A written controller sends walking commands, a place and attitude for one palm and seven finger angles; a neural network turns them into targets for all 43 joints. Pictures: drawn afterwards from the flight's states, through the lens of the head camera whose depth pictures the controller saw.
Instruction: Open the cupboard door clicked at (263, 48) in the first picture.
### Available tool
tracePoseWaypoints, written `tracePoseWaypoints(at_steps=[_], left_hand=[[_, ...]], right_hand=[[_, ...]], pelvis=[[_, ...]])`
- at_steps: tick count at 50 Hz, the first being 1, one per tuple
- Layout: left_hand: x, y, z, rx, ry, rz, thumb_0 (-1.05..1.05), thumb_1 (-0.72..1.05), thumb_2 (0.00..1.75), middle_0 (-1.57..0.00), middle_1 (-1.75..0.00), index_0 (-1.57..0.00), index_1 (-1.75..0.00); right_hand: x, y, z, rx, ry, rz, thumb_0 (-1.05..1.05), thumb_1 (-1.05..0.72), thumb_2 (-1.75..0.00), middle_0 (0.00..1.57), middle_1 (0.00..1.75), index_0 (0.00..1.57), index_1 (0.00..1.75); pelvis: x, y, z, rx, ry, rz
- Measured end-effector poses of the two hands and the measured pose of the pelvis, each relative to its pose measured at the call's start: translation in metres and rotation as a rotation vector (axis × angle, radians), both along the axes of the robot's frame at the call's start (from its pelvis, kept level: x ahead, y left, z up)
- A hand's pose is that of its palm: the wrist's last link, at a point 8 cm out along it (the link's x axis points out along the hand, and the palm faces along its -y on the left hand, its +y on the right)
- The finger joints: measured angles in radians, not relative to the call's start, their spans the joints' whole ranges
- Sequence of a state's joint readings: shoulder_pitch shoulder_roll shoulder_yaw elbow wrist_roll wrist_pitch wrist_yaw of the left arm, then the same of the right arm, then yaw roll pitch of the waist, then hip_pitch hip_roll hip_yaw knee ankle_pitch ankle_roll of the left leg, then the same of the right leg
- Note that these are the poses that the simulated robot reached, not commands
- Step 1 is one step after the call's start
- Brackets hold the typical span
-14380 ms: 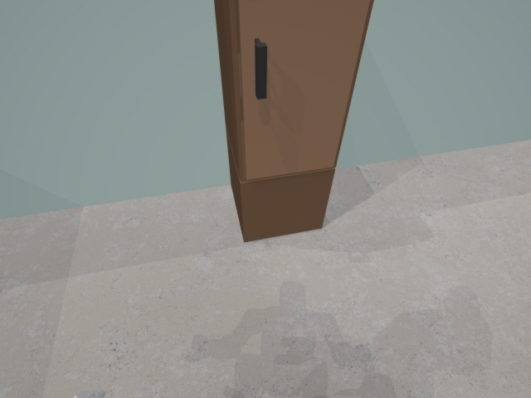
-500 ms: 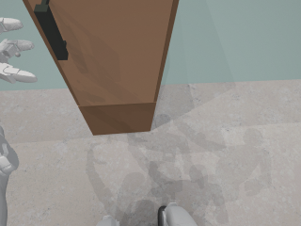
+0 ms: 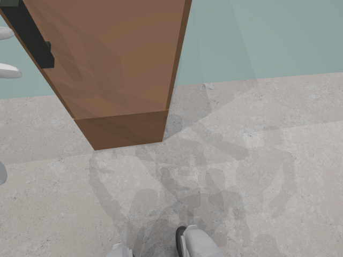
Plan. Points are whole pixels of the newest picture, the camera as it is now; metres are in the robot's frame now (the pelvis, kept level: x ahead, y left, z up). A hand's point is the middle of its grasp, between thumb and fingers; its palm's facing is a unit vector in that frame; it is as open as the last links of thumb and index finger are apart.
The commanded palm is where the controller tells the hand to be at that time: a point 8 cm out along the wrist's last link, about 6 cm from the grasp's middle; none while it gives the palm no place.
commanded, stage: move the hooked fingers beside the handle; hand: left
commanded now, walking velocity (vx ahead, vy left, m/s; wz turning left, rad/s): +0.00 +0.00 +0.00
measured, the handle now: (32, 29) +0.57 +0.21 +0.12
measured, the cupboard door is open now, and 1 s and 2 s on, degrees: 0 0 0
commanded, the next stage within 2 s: slide the fingers in behind the handle in 0.56 s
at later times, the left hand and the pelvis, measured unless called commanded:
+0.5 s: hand out of the picture +0.51 +0.26 +0.13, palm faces +0.03 -1.00 -0.02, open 14.0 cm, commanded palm +0.49 +0.31 +0.12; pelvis +0.00 -0.01 +0.00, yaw +2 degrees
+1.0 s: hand (7, 50) +0.51 +0.24 +0.13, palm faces +0.01 -1.00 -0.01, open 14.0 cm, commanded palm +0.49 +0.29 +0.12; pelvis -0.02 +0.00 +0.00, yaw +1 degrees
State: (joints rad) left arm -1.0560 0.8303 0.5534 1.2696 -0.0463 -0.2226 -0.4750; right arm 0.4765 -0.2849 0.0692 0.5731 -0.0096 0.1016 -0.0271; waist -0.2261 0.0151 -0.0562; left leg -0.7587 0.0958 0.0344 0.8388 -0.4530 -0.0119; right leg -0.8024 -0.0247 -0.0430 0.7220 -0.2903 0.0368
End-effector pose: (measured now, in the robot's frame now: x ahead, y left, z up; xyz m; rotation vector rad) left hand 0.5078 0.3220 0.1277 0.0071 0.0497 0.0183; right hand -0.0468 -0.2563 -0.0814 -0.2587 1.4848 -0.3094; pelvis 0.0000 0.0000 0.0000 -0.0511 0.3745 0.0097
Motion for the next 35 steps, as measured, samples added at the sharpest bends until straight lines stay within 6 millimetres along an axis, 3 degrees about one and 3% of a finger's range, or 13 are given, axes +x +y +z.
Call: tracePoseWaypoints(at_steps=[10, 22, 28, 35], left_hand=[[-0.010, 0.005, -0.001, 0.001, -0.020, 0.014, -0.01, -0.49, 0.30, -0.30, -1.20, -0.30, -1.20], [-0.021, -0.006, 0.000, 0.008, -0.005, 0.012, -0.01, -0.49, 0.30, -0.30, -1.20, -0.30, -1.20], [-0.021, -0.010, 0.002, 0.006, -0.004, 0.013, -0.01, -0.49, 0.30, -0.30, -1.20, -0.30, -1.20], [-0.021, -0.006, 0.006, 0.010, -0.011, 0.018, -0.01, -0.49, 0.30, -0.30, -1.20, -0.30, -1.20]], right_hand=[[0.026, -0.004, -0.003, 0.011, -0.029, 0.031, 0.00, -0.91, -0.90, 0.21, 0.30, 0.21, 0.30], [0.058, -0.016, -0.006, -0.008, -0.132, 0.086, 0.00, -0.91, -0.90, 0.21, 0.30, 0.21, 0.30], [0.052, -0.017, -0.007, -0.009, -0.136, 0.086, 0.00, -0.91, -0.90, 0.21, 0.30, 0.21, 0.30], [0.027, -0.016, -0.007, -0.012, -0.097, 0.058, 0.00, -0.91, -0.90, 0.21, 0.30, 0.21, 0.30]], pelvis=[[0.007, -0.002, 0.001, -0.004, -0.011, 0.011], [0.002, -0.005, 0.001, 0.000, -0.037, 0.028], [-0.004, -0.007, 0.000, 0.002, -0.039, 0.030], [-0.011, -0.008, -0.001, 0.003, -0.034, 0.023]])
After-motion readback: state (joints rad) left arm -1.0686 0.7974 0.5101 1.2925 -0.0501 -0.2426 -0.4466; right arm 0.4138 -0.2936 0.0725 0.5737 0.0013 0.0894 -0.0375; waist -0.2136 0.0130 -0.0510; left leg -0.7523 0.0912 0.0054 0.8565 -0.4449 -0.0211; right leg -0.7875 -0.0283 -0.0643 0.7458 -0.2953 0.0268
